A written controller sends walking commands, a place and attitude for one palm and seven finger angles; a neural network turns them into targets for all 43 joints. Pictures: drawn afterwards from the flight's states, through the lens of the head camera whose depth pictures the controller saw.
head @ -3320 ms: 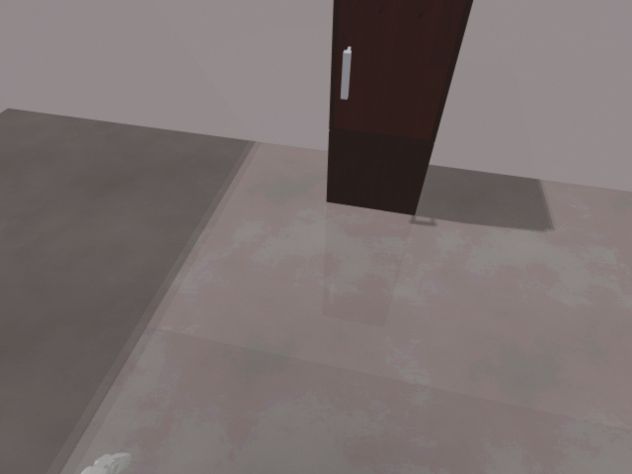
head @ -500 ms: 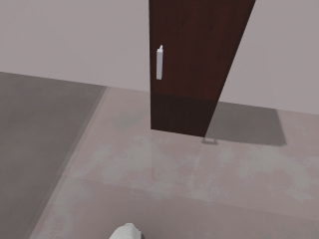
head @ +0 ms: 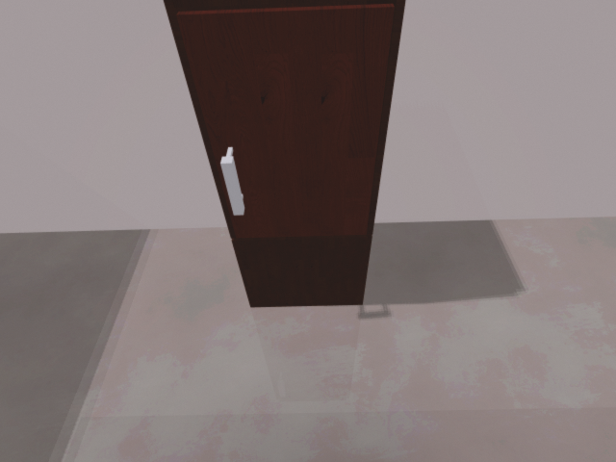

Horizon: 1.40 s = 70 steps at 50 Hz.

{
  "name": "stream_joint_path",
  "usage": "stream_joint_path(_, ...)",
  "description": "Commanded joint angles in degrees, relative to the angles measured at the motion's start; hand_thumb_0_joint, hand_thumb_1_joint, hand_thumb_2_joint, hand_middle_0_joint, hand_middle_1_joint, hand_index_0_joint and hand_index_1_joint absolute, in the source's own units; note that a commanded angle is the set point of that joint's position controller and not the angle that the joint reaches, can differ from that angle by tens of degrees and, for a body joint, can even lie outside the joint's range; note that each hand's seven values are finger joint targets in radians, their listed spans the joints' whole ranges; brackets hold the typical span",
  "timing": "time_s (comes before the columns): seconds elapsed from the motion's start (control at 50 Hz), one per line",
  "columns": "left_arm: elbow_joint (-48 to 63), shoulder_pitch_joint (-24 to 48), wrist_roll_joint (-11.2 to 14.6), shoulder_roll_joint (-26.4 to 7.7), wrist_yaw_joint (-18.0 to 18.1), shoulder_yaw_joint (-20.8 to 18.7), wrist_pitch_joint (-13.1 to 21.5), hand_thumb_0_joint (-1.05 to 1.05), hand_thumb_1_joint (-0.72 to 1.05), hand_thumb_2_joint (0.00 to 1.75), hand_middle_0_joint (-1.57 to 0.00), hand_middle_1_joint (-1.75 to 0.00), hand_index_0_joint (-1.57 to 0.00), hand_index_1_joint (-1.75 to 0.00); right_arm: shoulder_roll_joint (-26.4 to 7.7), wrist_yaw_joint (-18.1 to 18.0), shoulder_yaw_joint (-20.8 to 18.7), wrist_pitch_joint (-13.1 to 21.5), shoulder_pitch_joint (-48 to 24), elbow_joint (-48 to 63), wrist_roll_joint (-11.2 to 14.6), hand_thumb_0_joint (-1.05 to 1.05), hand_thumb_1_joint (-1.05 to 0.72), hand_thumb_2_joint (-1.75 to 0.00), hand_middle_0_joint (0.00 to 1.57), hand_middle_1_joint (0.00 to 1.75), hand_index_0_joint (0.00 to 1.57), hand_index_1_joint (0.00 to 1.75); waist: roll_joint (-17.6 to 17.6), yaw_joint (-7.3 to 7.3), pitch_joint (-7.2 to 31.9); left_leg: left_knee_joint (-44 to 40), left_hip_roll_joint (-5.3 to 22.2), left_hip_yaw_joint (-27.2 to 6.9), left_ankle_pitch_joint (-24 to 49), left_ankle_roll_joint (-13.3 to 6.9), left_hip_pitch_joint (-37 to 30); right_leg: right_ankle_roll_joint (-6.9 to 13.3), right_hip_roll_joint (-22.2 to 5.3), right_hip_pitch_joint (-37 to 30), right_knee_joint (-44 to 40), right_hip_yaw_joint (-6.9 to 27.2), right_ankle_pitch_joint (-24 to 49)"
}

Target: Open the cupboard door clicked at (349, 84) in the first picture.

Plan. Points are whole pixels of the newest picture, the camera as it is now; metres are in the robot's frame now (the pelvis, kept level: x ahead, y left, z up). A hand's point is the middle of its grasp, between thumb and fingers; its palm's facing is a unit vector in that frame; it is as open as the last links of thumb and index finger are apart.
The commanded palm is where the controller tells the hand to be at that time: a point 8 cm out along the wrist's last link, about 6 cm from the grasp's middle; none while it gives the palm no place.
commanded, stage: take the last steps up to it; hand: left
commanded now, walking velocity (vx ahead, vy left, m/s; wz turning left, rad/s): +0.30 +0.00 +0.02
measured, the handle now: (234, 181) +0.73 +0.21 -0.10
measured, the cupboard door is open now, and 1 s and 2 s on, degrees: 0 0 0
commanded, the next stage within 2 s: come to a stop and stand still in 0.40 s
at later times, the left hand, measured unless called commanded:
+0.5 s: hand out of the picture +0.07 +0.15 -0.18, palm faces +0.16 -0.98 -0.09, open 7.4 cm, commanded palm none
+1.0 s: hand (220, 381) +0.28 +0.17 -0.15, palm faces +0.02 -0.96 -0.29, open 7.4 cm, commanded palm none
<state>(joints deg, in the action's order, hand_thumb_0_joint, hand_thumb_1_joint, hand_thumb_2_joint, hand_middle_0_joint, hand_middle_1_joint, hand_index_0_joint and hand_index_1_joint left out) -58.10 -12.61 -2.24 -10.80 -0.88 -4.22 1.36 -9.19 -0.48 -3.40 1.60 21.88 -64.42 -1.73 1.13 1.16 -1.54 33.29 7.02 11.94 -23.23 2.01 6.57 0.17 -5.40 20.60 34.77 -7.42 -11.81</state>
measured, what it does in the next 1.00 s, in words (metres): walks ahead: left foot, then right foot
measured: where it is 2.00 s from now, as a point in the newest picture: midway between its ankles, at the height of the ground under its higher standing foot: outside the picture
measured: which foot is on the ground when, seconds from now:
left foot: up 0.00-0.44, down 0.46-0.96, up 0.98-1.00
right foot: down 0.00-0.48, up 0.50-0.94, down 0.96-1.00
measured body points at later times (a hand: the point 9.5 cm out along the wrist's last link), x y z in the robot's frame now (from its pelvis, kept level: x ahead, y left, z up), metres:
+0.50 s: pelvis +0.16 +0.02 +0.00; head +0.19 +0.05 +0.45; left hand +0.07 +0.20 -0.17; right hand +0.26 -0.20 -0.14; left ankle +0.21 +0.11 -0.73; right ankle +0.07 -0.11 -0.71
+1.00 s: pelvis +0.20 -0.03 +0.00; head +0.23 -0.05 +0.45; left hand +0.28 +0.22 -0.13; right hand +0.23 -0.26 -0.16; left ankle +0.21 +0.10 -0.72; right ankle +0.21 -0.14 -0.73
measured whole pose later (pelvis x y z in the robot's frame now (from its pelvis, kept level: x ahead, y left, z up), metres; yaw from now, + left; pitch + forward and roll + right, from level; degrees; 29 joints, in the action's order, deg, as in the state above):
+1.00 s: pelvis +0.20 -0.03 +0.00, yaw +0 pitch -1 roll +1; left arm -56.2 -9.3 -1.8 -10.3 2.0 -2.7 -1.1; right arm -10.4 -1.4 -3.8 -1.9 11.8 -60.6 -0.8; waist 2.0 0.9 -4.8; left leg 36.4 4.6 7.9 -21.6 1.4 16.6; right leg 0.5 -2.8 15.7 34.2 -3.5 -16.3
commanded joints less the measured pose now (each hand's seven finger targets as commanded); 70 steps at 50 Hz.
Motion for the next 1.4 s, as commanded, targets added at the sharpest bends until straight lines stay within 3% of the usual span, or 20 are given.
stream_joint_path(0.0,-3.47,-20.18,1.09,-12.41,1.58,-2.13,1.5,0.0,0.9,0.9,-0.2,-0.3,-0.2,-0.3,-4.26,0.63,-0.38,0.95,-5.78,7.61,0.54,0.0,-0.9,-0.9,0.2,0.3,0.2,0.3,-18.37,-8.31,2.82,33.84,-1.99,-8.17,-8.72,-3.6,32.1,9.53,-19.48,-23.44,-25.38,32.74,-18.54)
stream_joint_path(0.06,-0.88,-8.89,1.1,-6.3,1.95,-0.55,2.01,0.0,0.9,0.9,-0.2,-0.3,-0.2,-0.3,-3.7,0.99,-0.86,0.66,-5.98,5.72,0.27,0.0,-0.9,-0.9,0.2,0.3,0.2,0.3,-8.4,-3.22,-1.91,35.97,1.98,-10.6,3.97,-3.16,29.24,7.67,-15.01,-11.36,-25.51,21.0,-14.39)
stream_joint_path(0.12,-1.46,-9.18,0.89,-3.28,1.98,0.74,2.93,0.0,0.9,0.9,-0.2,-0.3,-0.2,-0.3,-1.28,1.04,-0.26,-0.18,-2.53,3.75,0.03,0.0,-0.9,-0.9,0.2,0.3,0.2,0.3,-6.21,-0.99,-2.35,30.95,1.2,-8.8,8.85,-1.65,25.82,6.67,-11.06,-9.26,-24.58,10.67,1.25)
stream_joint_path(0.34,-5.9,-14.31,0.6,-3.54,2.31,0.93,3.13,0.0,0.9,0.9,-0.2,-0.3,-0.2,-0.3,-0.25,1.63,0.41,0.56,-12.0,7.52,0.67,0.0,-0.9,-0.9,0.2,0.3,0.2,0.3,-6.95,-2.88,-3.82,5.74,-1.39,-5.3,9.43,-2.21,20.76,8.38,-11.58,-14.93,-21.41,6.8,14.24)
stream_joint_path(0.4,-6.04,-13.01,0.94,-3.29,2.27,0.74,2.35,0.0,0.9,0.9,-0.2,-0.3,-0.2,-0.3,-1.77,1.0,0.29,1.19,-5.44,5.45,0.45,0.0,-0.9,-0.9,0.2,0.3,0.2,0.3,-4.87,0.24,-2.0,-3.12,-3.83,-3.5,13.78,-3.44,7.1,6.13,-8.28,-11.02,-12.48,3.57,15.14)
stream_joint_path(0.42,-6.0,-13.65,1.14,-1.89,2.19,0.99,2.17,0.0,0.9,0.9,-0.2,-0.3,-0.2,-0.3,-4.19,0.53,-0.17,1.69,0.25,3.79,0.19,0.0,-0.9,-0.9,0.2,0.3,0.2,0.3,-0.17,2.3,1.65,-6.34,-2.06,-6.27,18.93,-4.47,-2.25,4.3,-5.13,-7.93,-2.46,1.55,14.21)
stream_joint_path(0.46,-3.41,-13.6,1.56,1.32,1.9,2.04,2.05,0.0,0.9,0.9,-0.2,-0.3,-0.2,-0.3,-12.39,-0.75,-1.59,1.52,8.38,2.41,0.46,0.0,-0.9,-0.9,0.2,0.3,0.2,0.3,16.81,3.71,7.74,-14.14,17.75,-29.8,33.25,-14.49,-13.99,0.3,4.21,8.66,24.89,-1.19,-23.96)
stream_joint_path(0.48,-2.89,-11.08,1.3,0.57,2.15,1.72,1.7,0.0,0.9,0.9,-0.2,-0.3,-0.2,-0.3,-11.06,-1.19,-1.1,1.04,6.05,2.83,0.48,0.0,-0.9,-0.9,0.2,0.3,0.2,0.3,10.33,3.31,4.23,-15.63,18.18,-28.19,31.33,-15.99,-9.89,0.88,2.11,10.68,30.64,2.52,-23.79)
stream_joint_path(0.52,-4.63,-9.89,1.39,1.73,2.44,1.8,0.84,0.0,0.9,0.9,-0.2,-0.3,-0.2,-0.3,-5.17,-1.96,0.98,1.48,-2.8,4.14,0.61,0.0,-0.9,-0.9,0.2,0.3,0.2,0.3,4.7,-0.11,0.25,-15.6,13.88,-20.12,45.55,-12.94,0.79,-0.35,-1.13,6.42,28.41,6.58,-16.1)
stream_joint_path(0.58,-5.82,-12.67,1.7,2.93,2.83,2.09,-1.09,0.0,0.9,0.9,-0.2,-0.3,-0.2,-0.3,-4.13,-2.57,1.42,1.78,-7.56,5.03,0.86,0.0,-0.9,-0.9,0.2,0.3,0.2,0.3,2.39,-2.78,2.06,-14.9,10.77,-11.81,58.12,-10.4,3.94,-2.54,-0.96,-1.71,18.07,6.87,-10.82)
stream_joint_path(0.76,1.2,-4.52,0.81,-2.22,2.73,0.08,-4.69,0.0,0.9,0.9,-0.2,-0.3,-0.2,-0.3,-8.33,-2.86,-1.16,-1.41,-8.91,5.94,0.36,0.0,-0.9,-0.9,0.2,0.3,0.2,0.3,8.0,-1.38,0.93,-12.61,12.2,-11.83,50.57,-12.06,2.24,-2.15,1.92,3.51,19.14,6.95,-12.01)
stream_joint_path(0.84,3.09,-1.97,1.15,-1.78,2.73,0.48,-3.92,0.0,0.9,0.9,-0.2,-0.3,-0.2,-0.3,-9.23,-1.96,-1.74,-1.97,-9.29,6.46,0.0,0.0,-0.9,-0.9,0.2,0.3,0.2,0.3,11.34,-0.76,1.79,-11.68,10.7,-11.97,43.21,-10.95,1.82,-1.64,2.42,-0.43,8.87,4.68,-11.47)
stream_joint_path(0.9,2.11,-5.55,1.0,-3.2,2.85,0.33,-2.4,0.0,0.9,0.9,-0.2,-0.3,-0.2,-0.3,-8.75,-1.16,-1.87,-2.23,-9.13,6.45,0.57,0.0,-0.9,-0.9,0.2,0.3,0.2,0.3,5.95,-2.78,4.75,-5.82,6.73,-9.93,30.17,-6.62,4.24,-1.74,2.31,-10.48,-8.85,3.4,3.04)
stream_joint_path(0.92,2.07,-6.04,0.6,-6.02,3.13,0.2,-1.5,0.0,0.9,0.9,-0.2,-0.3,-0.2,-0.3,-6.35,-0.77,-1.66,-2.27,-7.38,6.4,1.08,0.0,-0.9,-0.9,0.2,0.3,0.2,0.3,-1.99,-2.59,6.22,0.28,2.4,-7.14,18.43,-3.17,6.68,-0.91,-3.16,-13.92,-14.33,9.27,13.56)
stream_joint_path(0.94,2.5,-4.57,0.27,-10.73,3.5,-0.25,-0.83,0.0,0.9,0.9,-0.2,-0.3,-0.2,-0.3,-2.45,-0.5,-0.83,-2.54,-6.41,7.84,1.45,0.0,-0.9,-0.9,0.2,0.3,0.2,0.3,-16.33,-1.49,5.55,5.66,-3.73,-4.66,-3.65,-0.43,14.95,3.09,-14.25,-15.62,-14.82,21.37,28.54)
stream_joint_path(0.96,3.35,-5.32,0.62,-11.92,3.28,-0.3,-1.04,0.0,0.9,0.9,-0.2,-0.3,-0.2,-0.3,-3.89,-0.65,-1.07,-3.43,-7.67,8.65,1.41,0.0,-0.9,-0.9,0.2,0.3,0.2,0.3,-14.68,-3.16,5.33,12.78,-4.61,-8.64,-10.94,-0.51,13.99,8.38,-18.7,-11.58,-15.53,22.02,34.6)
stream_joint_path(1.06,3.97,0.08,1.0,-9.14,3.78,-0.45,-1.24,0.0,0.9,0.9,-0.2,-0.3,-0.2,-0.3,-5.42,-0.13,-1.51,-4.84,-6.77,6.54,0.8,0.0,-0.9,-0.9,0.2,0.3,0.2,0.3,-9.76,-1.48,0.95,29.09,-4.75,-13.18,-1.26,0.41,20.55,8.58,-13.31,-9.76,-15.85,15.95,22.95)
stream_joint_path(1.14,3.3,-3.98,0.92,-9.1,3.95,-0.83,-0.93,0.0,0.9,0.9,-0.2,-0.3,-0.2,-0.3,-5.94,0.3,-1.52,-4.94,-8.28,7.64,0.44,0.0,-0.9,-0.9,0.2,0.3,0.2,0.3,-9.58,-3.59,1.89,28.41,-4.97,-13.59,1.61,1.55,22.64,8.47,-13.65,-13.53,-16.98,17.5,16.23)
stream_joint_path(1.3,2.75,-5.06,-0.02,-10.61,3.07,-1.21,-1.39,0.0,0.9,0.9,-0.2,-0.3,-0.2,-0.3,-5.01,0.88,-0.58,-3.87,-9.33,8.87,0.83,0.0,-0.9,-0.9,0.2,0.3,0.2,0.3,-13.22,-4.49,1.54,10.28,-5.54,-9.92,-1.73,0.31,13.97,8.24,-12.03,-9.08,-22.45,19.91,-7.31)
stream_joint_path(1.38,2.11,-2.09,0.42,-10.27,2.7,-0.91,-1.89,0.0,0.9,0.9,-0.2,-0.3,-0.2,-0.3,-3.74,0.52,0.09,-2.63,-1.44,6.2,0.94,0.0,-0.9,-0.9,0.2,0.3,0.2,0.3,-13.15,-0.63,2.74,-6.46,-7.75,-6.74,4.54,-1.03,-1.33,4.43,-7.47,-0.72,-22.11,16.27,-16.42)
